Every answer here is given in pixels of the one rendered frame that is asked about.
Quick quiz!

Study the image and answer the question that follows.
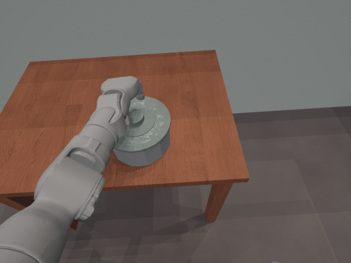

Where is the knob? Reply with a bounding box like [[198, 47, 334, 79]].
[[129, 109, 144, 126]]

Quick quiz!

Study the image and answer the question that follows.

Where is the lid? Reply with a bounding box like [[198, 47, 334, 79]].
[[114, 96, 171, 153]]

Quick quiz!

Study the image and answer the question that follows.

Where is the robot left forearm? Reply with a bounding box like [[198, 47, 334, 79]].
[[34, 87, 131, 200]]

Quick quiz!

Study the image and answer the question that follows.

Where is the pot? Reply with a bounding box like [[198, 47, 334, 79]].
[[113, 131, 170, 167]]

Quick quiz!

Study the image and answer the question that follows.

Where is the left robot upper arm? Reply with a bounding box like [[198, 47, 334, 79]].
[[0, 156, 105, 263]]

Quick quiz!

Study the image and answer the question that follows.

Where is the table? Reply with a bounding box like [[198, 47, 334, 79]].
[[0, 50, 250, 231]]

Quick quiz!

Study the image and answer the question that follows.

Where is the left robot hand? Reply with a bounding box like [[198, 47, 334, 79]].
[[101, 76, 145, 125]]

